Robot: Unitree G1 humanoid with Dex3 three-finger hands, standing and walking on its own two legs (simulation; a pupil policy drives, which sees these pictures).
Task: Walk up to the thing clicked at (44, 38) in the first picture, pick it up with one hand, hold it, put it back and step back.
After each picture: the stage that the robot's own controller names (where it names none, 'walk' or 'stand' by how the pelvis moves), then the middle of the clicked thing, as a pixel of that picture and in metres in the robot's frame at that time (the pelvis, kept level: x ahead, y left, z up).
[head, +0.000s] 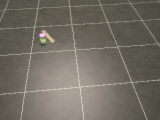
stand; (43, 38) +1.49 +0.49 -0.72
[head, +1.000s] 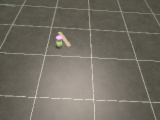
walk; (59, 41) +1.40 +0.24 -0.71
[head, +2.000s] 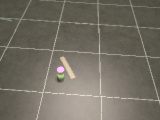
walk; (60, 73) +0.89 +0.19 -0.71
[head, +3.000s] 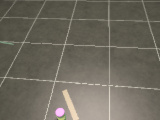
walk; (61, 115) +0.52 +0.23 -0.69
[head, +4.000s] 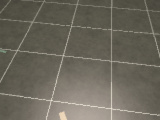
stand; out of the picture +0.29 +0.18 -0.70
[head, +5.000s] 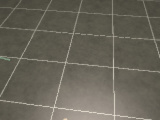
stand; out of the picture +0.29 +0.17 -0.72
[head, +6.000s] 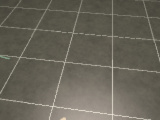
stand; out of the picture +0.30 +0.19 -0.73
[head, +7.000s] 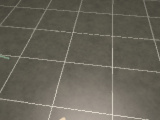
stand; out of the picture +0.29 +0.19 -0.73
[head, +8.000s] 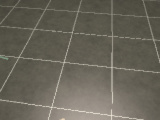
stand; out of the picture +0.28 +0.19 -0.73
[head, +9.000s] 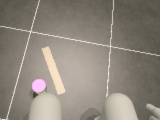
go down; (40, 87) +0.36 +0.19 -0.42
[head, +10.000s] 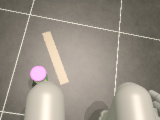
go down; (39, 75) +0.38 +0.20 -0.32
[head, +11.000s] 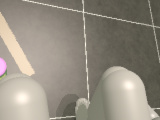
close in; out of the picture +0.37 +0.23 -0.23
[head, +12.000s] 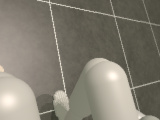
close; out of the picture +0.38 +0.24 -0.22
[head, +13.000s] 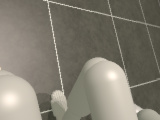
lift; out of the picture +0.37 +0.24 -0.22
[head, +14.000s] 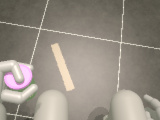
lift; (22, 84) +0.31 +0.21 -0.04
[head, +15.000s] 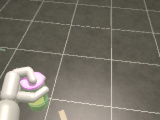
hold; (35, 92) +0.32 +0.17 +0.03
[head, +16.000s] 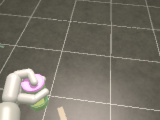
hold; (36, 93) +0.32 +0.17 +0.00
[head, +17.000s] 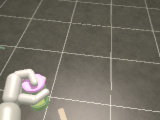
crouch; (36, 93) +0.32 +0.17 +0.01
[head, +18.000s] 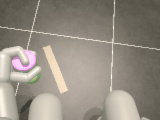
crouch; (28, 68) +0.39 +0.18 -0.09
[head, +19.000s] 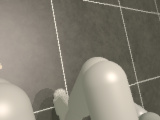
lower; out of the picture +0.41 +0.26 -0.22
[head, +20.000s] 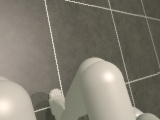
lower; out of the picture +0.41 +0.26 -0.22
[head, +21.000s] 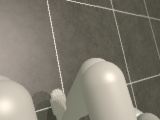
lower; out of the picture +0.41 +0.26 -0.22
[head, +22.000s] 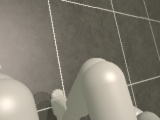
lower; out of the picture +0.40 +0.26 -0.22
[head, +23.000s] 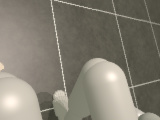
loosen; out of the picture +0.39 +0.24 -0.22
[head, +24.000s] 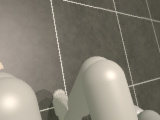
withdraw; out of the picture +0.38 +0.23 -0.22
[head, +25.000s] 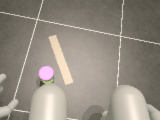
walk; (47, 75) +0.40 +0.18 -0.35
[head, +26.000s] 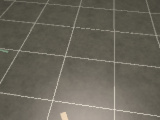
stand; out of the picture +0.32 +0.16 -0.66
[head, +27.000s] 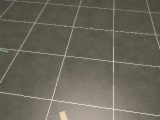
stand; out of the picture +0.32 +0.17 -0.67
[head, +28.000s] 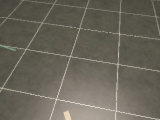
stand; out of the picture +0.33 +0.16 -0.70
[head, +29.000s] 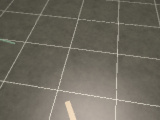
walk; out of the picture +0.36 +0.16 -0.71
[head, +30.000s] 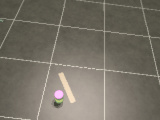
walk; (59, 97) +0.55 +0.14 -0.71
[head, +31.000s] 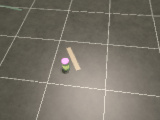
walk; (65, 64) +0.88 +0.22 -0.70
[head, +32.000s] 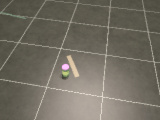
stand; (65, 70) +0.95 +0.18 -0.70
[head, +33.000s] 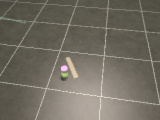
stand; (64, 72) +0.97 +0.20 -0.73
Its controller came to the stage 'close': yes
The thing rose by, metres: 0.72
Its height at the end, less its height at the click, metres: +0.00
